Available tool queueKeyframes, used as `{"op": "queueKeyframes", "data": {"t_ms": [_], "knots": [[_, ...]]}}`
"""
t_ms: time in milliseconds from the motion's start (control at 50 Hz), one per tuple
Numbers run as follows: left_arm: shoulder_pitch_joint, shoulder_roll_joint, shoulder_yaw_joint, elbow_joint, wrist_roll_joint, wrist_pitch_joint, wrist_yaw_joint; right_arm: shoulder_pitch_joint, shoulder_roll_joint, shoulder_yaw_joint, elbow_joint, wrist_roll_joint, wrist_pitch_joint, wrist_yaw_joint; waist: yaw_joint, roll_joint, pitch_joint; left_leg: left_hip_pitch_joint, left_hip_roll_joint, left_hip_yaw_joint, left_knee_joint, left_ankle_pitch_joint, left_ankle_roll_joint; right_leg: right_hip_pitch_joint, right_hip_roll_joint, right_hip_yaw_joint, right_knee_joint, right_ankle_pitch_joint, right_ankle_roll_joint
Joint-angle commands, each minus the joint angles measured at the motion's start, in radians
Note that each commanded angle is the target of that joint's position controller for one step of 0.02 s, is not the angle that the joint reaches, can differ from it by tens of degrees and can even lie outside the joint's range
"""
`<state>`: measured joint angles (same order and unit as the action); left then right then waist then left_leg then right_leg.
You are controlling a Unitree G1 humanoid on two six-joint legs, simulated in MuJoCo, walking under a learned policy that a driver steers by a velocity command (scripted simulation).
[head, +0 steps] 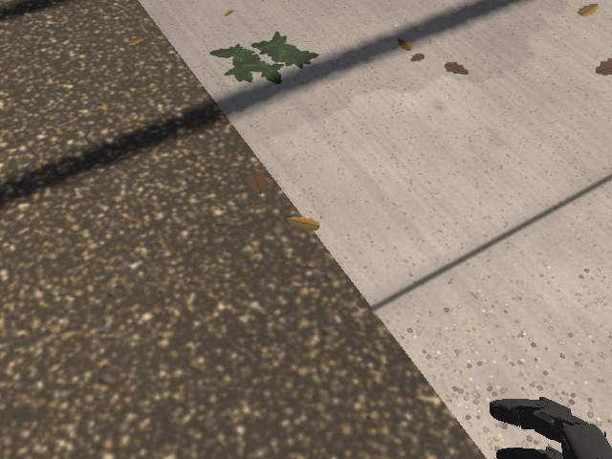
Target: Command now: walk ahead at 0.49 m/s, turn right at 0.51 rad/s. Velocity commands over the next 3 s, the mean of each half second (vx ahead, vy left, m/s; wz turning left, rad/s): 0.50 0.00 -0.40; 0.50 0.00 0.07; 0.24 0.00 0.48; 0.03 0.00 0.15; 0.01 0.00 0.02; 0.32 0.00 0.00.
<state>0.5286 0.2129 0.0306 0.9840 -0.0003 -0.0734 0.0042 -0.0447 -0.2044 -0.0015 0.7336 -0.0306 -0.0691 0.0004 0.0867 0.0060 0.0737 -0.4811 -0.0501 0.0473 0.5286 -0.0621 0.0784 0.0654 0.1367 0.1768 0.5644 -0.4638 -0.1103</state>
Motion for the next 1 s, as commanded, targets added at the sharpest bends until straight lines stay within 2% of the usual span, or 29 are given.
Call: {"op": "queueKeyframes", "data": {"t_ms": [20,40,60,80,100,160,220,260,320,380,420,460,480,500,520,540,560,580,600,620,640,680,720,780,840,920,960,1000], "knots": [[0.052,0.092,0.022,-0.123,-0.018,-0.003,0.004,0.405,-0.273,-0.092,0.045,-0.021,0.003,-0.021,-0.147,0.257,-0.396,0.785,0.492,-0.808,-0.203,-0.329,0.206,-0.616,-0.019,-0.065,0.745,-0.058,0.006],[-0.011,0.143,0.032,-0.109,0.012,0.012,0.006,0.304,-0.174,-0.076,0.021,-0.001,0.006,-0.014,-0.12,0.094,-0.225,0.614,0.448,-0.709,-0.268,-0.487,0.186,-0.669,-0.104,-0.065,0.759,0.052,0.002],[-0.081,0.134,0.033,-0.117,0.022,0.017,-0.006,0.248,-0.117,-0.064,0.016,0.007,-0.001,-0.009,-0.115,0.023,-0.119,0.474,0.401,-0.569,-0.306,-0.459,0.169,-0.656,-0.13,-0.078,0.723,0.118,0.005],[-0.101,0.113,0.033,-0.123,0.025,0.024,-0.014,0.237,-0.101,-0.058,0.027,0.003,-0.008,-0.007,-0.092,0.003,-0.07,0.389,0.364,-0.466,-0.336,-0.356,0.146,-0.633,-0.157,-0.084,0.689,0.138,0.009],[-0.115,0.105,0.034,-0.13,0.037,0.034,-0.022,0.259,-0.097,-0.056,0.045,0.005,-0.018,-0.01,-0.08,0.021,-0.044,0.329,0.339,-0.38,-0.353,-0.264,0.135,-0.614,-0.18,-0.088,0.662,0.139,0.015],[-0.159,0.073,0.029,-0.16,0.042,0.059,-0.041,0.315,-0.098,-0.057,0.085,0.019,-0.049,-0.003,-0.064,0.045,-0.034,0.284,0.325,-0.224,-0.396,-0.094,0.128,-0.623,-0.214,-0.106,0.617,0.173,0.025],[-0.273,0.068,0.026,-0.211,0.04,0.065,-0.055,0.357,-0.112,-0.06,0.108,0.013,-0.059,0.001,-0.073,0.04,-0.017,0.301,0.315,-0.118,-0.429,-0.034,0.128,-0.717,-0.233,-0.11,0.544,0.278,0.041],[-0.334,0.058,0.019,-0.232,0.036,0.061,-0.06,0.389,-0.115,-0.058,0.128,0.007,-0.058,0.007,-0.08,0.039,-0.006,0.313,0.288,-0.051,-0.428,0.021,0.118,-0.736,-0.223,-0.114,0.437,0.355,0.05],[-0.433,0.043,0.003,-0.256,0.034,0.05,-0.067,0.412,-0.127,-0.055,0.148,0.011,-0.057,0.014,-0.098,0.051,0.004,0.298,0.251,0.042,-0.418,0.093,0.09,-0.65,-0.201,-0.179,0.222,0.46,0.052],[-0.537,0.055,-0.003,-0.286,0.035,0.045,-0.07,0.483,-0.157,-0.057,0.182,0.013,-0.046,0.01,-0.134,0.059,0.016,0.374,0.281,0.047,-0.406,0.126,0.09,-0.608,-0.189,-0.237,0.101,0.425,0.045],[-0.564,0.068,-0.002,-0.297,0.042,0.04,-0.064,0.52,-0.171,-0.059,0.209,0.011,-0.031,0.005,-0.14,0.067,0.019,0.467,0.309,0.039,-0.359,0.211,0.089,-0.605,-0.177,-0.256,0.046,0.332,0.027],[-0.518,0.078,0.003,-0.281,0.051,0.031,-0.055,0.532,-0.185,-0.06,0.229,0.012,-0.015,0.0,-0.112,0.087,-0.01,0.524,0.316,0.054,-0.238,0.424,0.08,-0.515,-0.136,-0.281,-0.016,0.236,-0.004],[-0.402,0.086,0.011,-0.24,0.056,0.019,-0.049,0.528,-0.186,-0.058,0.237,0.017,-0.007,-0.002,-0.055,0.075,-0.069,0.511,0.296,0.083,-0.09,0.53,0.065,-0.364,-0.102,-0.293,-0.09,0.262,-0.025],[-0.224,0.129,0.031,-0.173,0.067,0.007,-0.037,0.528,-0.165,-0.049,0.232,0.02,-0.004,-0.003,0.009,0.042,-0.178,0.405,0.257,0.113,0.109,0.457,0.042,-0.117,-0.117,-0.258,-0.102,0.274,-0.052],[-0.05,0.23,0.058,-0.145,0.087,0.001,-0.02,0.523,-0.094,-0.028,0.176,0.037,-0.009,0.004,0.07,-0.109,-0.332,0.115,0.187,0.144,0.446,0.083,0.003,0.201,-0.396,0.079,-0.126,0.15,-0.13],[-0.019,0.296,0.077,-0.131,0.054,0.012,-0.01,0.564,-0.075,-0.031,0.161,0.04,-0.011,0.01,0.042,-0.241,-0.393,-0.15,0.041,0.075,0.7,-0.494,-0.021,0.312,-0.582,0.464,-0.263,0.206,-0.224],[-0.083,0.255,0.07,-0.129,0.025,0.016,-0.008,0.452,-0.157,-0.057,0.153,0.025,-0.006,0.004,0.029,-0.099,-0.262,-0.239,0.099,-0.041,0.743,-0.417,-0.008,0.219,-0.519,0.346,-0.265,0.27,-0.188],[-0.16,0.2,0.055,-0.132,0.021,0.011,-0.011,0.408,-0.136,-0.053,0.137,0.031,-0.015,0.01,-0.012,-0.086,-0.158,-0.226,0.129,-0.052,0.703,-0.324,-0.002,0.082,-0.472,0.207,-0.285,0.372,-0.156],[-0.218,0.148,0.043,-0.137,0.021,0.004,-0.016,0.408,-0.118,-0.052,0.15,0.031,-0.014,0.012,-0.05,-0.056,-0.109,-0.172,0.153,-0.052,0.643,-0.27,-0.004,-0.025,-0.423,0.115,-0.321,0.435,-0.119],[-0.247,0.118,0.035,-0.135,0.015,-0.002,-0.017,0.426,-0.105,-0.052,0.164,0.015,-0.001,0.014,-0.084,-0.064,-0.076,-0.122,0.164,-0.05,0.604,-0.246,-0.014,-0.102,-0.383,0.047,-0.348,0.472,-0.093],[-0.258,0.095,0.028,-0.129,0.013,-0.008,-0.016,0.453,-0.084,-0.049,0.178,0.003,0.014,0.02,-0.105,-0.078,-0.074,-0.076,0.167,-0.048,0.583,-0.226,-0.025,-0.149,-0.358,0.002,-0.372,0.487,-0.08],[-0.219,0.097,0.028,-0.102,0.008,-0.024,-0.014,0.439,-0.072,-0.052,0.175,-0.004,0.03,0.031,-0.121,-0.07,-0.064,-0.078,0.159,-0.034,0.57,-0.189,-0.037,-0.168,-0.339,-0.039,-0.399,0.564,-0.091],[-0.176,0.107,0.03,-0.074,0.004,-0.03,-0.011,0.367,-0.068,-0.053,0.153,-0.006,0.036,0.037,-0.117,-0.073,-0.03,-0.138,0.17,-0.025,0.526,-0.121,-0.05,-0.169,-0.331,-0.072,-0.427,0.583,-0.098],[-0.128,0.1,0.026,-0.048,0.015,-0.032,-0.008,0.254,-0.067,-0.05,0.121,0.005,0.038,0.039,-0.094,-0.069,0.01,-0.208,0.162,-0.037,0.422,-0.019,-0.054,-0.146,-0.326,-0.14,-0.451,0.601,-0.086],[-0.103,0.102,0.021,-0.03,0.019,-0.038,-0.003,0.161,-0.055,-0.04,0.093,0.01,0.032,0.041,-0.076,-0.069,0.033,-0.182,0.128,-0.03,0.271,0.074,-0.036,-0.131,-0.326,-0.211,-0.462,0.632,-0.065],[-0.054,0.109,0.017,0.004,0.023,-0.037,0.013,0.063,-0.058,-0.032,0.054,0.003,0.028,0.044,-0.052,-0.056,0.058,-0.162,0.104,0.027,0.135,0.069,0.01,-0.023,-0.361,-0.269,-0.44,0.721,-0.048],[-0.057,0.125,0.018,0.014,0.026,-0.033,0.023,0.067,-0.063,-0.035,0.047,0.001,0.024,0.044,-0.065,-0.059,0.046,-0.118,0.073,0.062,0.092,-0.006,0.043,0.039,-0.373,-0.302,-0.36,0.912,-0.035],[-0.075,0.156,0.025,0.016,0.031,-0.025,0.031,0.148,-0.082,-0.047,0.066,-0.001,0.021,0.035,-0.106,-0.084,-0.02,-0.004,0.008,0.107,0.081,-0.111,0.084,0.083,-0.378,-0.336,-0.182,1.219,-0.02]]}}
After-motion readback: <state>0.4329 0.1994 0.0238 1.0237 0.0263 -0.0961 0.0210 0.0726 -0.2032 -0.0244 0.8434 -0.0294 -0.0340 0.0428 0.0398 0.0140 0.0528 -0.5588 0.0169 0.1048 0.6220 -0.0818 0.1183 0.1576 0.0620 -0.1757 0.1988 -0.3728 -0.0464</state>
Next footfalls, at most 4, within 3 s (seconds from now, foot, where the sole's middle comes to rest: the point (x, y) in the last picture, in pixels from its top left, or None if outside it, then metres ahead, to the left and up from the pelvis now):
0.50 right None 0.37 -0.18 -0.75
1.04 left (380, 341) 0.70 -0.07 -0.75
1.64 right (444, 298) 0.83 -0.22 -0.75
1.98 left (363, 337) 0.71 -0.03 -0.75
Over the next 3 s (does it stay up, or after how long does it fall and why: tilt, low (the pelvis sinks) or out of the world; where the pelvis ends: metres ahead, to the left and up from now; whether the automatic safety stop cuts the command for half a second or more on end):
stays up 0.89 -0.15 0.03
